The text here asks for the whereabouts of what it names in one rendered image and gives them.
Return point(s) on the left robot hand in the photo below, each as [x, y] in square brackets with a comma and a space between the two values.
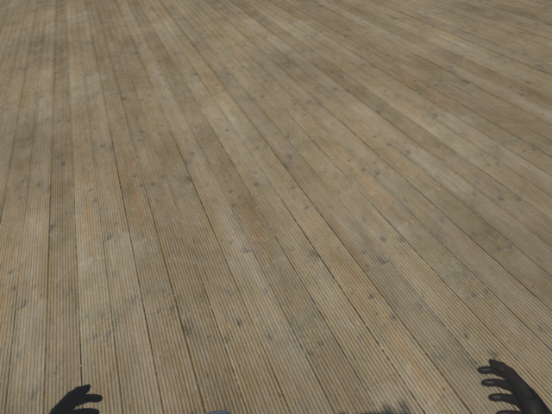
[75, 398]

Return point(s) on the right robot hand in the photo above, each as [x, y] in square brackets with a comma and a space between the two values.
[523, 396]

